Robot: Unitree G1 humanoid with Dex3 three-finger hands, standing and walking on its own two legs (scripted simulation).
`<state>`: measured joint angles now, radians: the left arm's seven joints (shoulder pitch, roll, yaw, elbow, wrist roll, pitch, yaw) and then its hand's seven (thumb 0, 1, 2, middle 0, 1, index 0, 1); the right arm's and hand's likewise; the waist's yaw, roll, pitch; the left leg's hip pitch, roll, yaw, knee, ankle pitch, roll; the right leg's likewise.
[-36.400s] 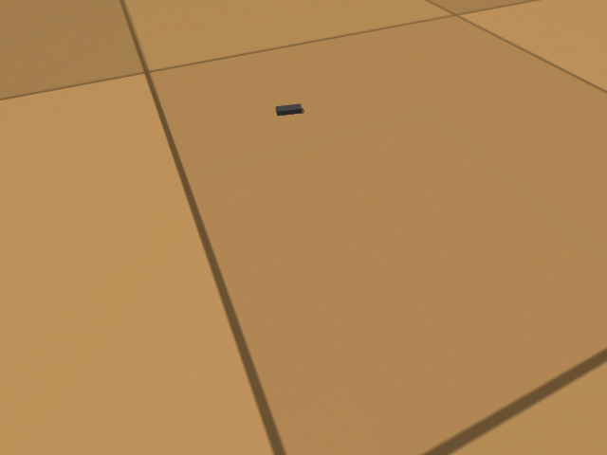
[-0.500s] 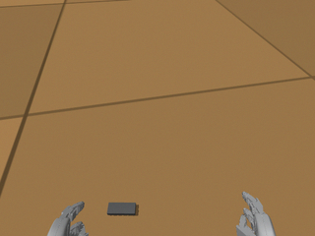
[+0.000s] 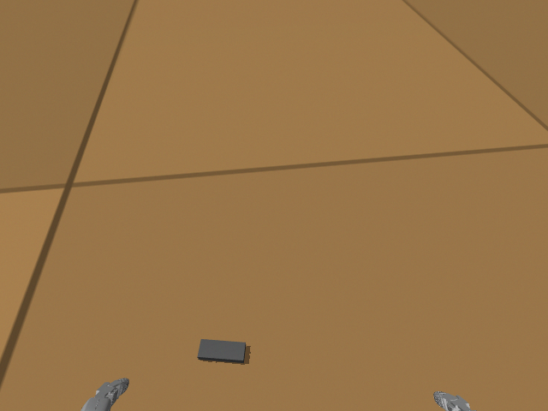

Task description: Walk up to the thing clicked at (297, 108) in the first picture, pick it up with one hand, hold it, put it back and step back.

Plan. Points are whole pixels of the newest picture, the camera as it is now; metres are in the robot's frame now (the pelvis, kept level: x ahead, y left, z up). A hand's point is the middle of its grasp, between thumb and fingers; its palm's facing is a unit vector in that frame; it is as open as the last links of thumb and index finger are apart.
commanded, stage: stand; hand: left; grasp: from above
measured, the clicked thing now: (222, 350) +0.43 +0.19 -0.73
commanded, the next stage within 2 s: none
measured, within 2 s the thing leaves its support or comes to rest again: neither
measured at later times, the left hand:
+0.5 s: hand out of the picture +0.02 +0.24 -0.13, palm faces +0.05 -0.94 -0.33, open 7.3 cm
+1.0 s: hand out of the picture +0.06 +0.23 -0.13, palm faces +0.03 -0.94 -0.33, open 7.3 cm
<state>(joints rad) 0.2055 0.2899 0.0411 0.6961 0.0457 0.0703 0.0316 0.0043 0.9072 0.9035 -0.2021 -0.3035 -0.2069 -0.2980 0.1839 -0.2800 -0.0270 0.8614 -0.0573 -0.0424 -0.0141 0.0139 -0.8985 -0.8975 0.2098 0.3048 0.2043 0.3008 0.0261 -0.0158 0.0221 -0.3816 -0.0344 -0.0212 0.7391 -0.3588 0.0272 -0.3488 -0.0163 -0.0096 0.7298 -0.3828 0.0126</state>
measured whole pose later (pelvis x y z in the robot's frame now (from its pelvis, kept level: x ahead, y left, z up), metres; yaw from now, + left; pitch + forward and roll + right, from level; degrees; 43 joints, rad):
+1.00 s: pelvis +0.00 -0.01 +0.03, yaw +1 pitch -4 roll +0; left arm 0.12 0.30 0.03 1.17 0.02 0.00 0.02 0.00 0.91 0.90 -0.20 -0.30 -0.21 -0.30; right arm 0.13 -0.31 -0.01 1.14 -0.02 0.00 -0.02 0.01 -0.90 -0.90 0.21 0.30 0.20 0.30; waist 0.01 0.01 0.07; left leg -0.11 -0.02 -0.04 0.34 -0.17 0.01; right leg -0.07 -0.01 -0.03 0.33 -0.19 0.00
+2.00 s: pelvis +0.02 -0.01 +0.03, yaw +0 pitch -3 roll +0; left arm 0.10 0.32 0.03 1.16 0.01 0.00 0.01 0.00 0.91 0.90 -0.20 -0.30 -0.21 -0.30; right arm 0.11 -0.33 0.00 1.13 -0.01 -0.01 -0.01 0.01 -0.90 -0.90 0.21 0.30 0.20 0.30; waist 0.01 0.01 0.06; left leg -0.10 -0.02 -0.04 0.32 -0.17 0.01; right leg -0.06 0.00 -0.02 0.30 -0.19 0.00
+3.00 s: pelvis -0.12 +0.04 +0.01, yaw -5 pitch -2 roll -1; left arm 0.13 0.40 0.08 0.85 0.02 0.07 0.01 0.00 0.91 0.90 -0.20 -0.30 -0.21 -0.30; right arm 0.14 -0.34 -0.04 0.84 -0.02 0.02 -0.02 0.01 -0.90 -0.90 0.21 0.31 0.21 0.30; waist -0.02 -0.03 0.21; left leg -0.34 0.00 0.07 0.64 -0.26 0.06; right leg -0.34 0.06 0.11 0.93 -0.51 0.01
